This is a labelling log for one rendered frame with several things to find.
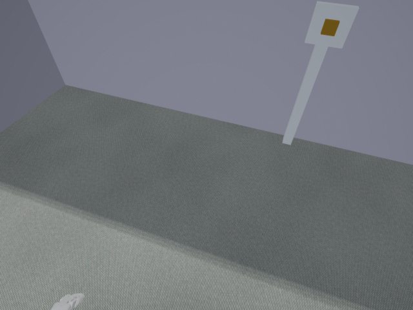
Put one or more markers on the robot left hand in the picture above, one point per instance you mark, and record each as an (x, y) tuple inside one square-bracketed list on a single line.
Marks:
[(68, 302)]

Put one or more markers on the panel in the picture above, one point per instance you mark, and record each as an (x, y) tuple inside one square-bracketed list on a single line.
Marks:
[(345, 14)]

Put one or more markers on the button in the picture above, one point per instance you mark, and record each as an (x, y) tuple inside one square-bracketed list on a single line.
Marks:
[(330, 26)]

